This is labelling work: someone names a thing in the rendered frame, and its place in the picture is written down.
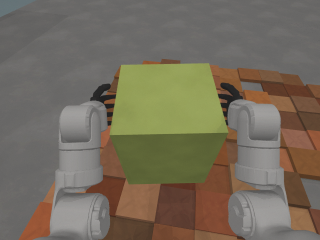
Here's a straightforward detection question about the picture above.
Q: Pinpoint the robot right forearm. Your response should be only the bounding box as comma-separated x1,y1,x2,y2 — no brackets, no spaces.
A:
227,99,291,226

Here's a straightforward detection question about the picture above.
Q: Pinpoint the right robot upper arm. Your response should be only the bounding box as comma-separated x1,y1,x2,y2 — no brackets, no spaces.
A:
228,190,320,240

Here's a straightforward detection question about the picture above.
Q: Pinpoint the carton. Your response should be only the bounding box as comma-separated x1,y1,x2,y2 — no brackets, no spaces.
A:
109,63,229,185

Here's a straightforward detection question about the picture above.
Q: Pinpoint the right robot hand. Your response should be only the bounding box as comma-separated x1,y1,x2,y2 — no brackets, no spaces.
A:
218,82,243,126

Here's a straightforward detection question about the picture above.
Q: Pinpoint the left robot upper arm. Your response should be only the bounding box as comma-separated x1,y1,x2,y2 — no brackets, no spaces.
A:
33,193,110,240

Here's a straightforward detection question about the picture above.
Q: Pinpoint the left robot hand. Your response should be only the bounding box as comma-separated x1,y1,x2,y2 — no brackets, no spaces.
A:
90,83,116,126

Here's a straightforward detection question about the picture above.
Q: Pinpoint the robot left forearm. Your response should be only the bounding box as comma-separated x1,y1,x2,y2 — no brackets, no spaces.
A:
50,100,108,232

